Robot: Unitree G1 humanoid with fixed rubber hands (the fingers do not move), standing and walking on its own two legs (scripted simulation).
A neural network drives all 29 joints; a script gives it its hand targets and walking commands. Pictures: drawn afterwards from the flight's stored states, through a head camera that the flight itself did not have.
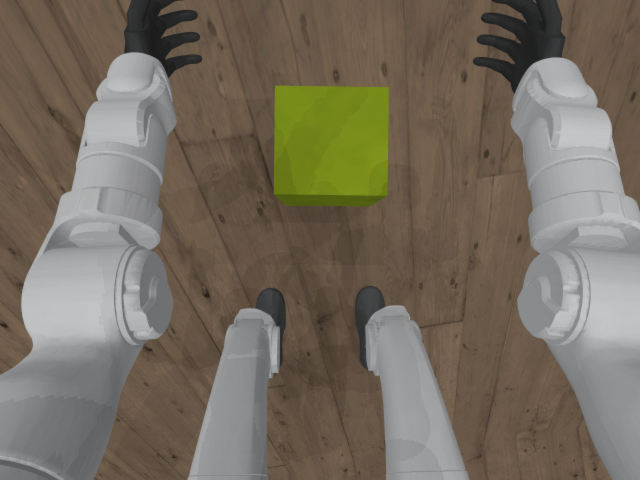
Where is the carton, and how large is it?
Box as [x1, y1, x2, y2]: [274, 86, 388, 205]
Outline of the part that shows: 275,86 274,194 284,204 370,205 387,195 388,87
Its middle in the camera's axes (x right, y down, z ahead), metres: +0.02 -0.18 +0.84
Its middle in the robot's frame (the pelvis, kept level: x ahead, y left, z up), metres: +0.54 -0.02 -0.52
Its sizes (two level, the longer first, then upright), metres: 0.210 0.200 0.250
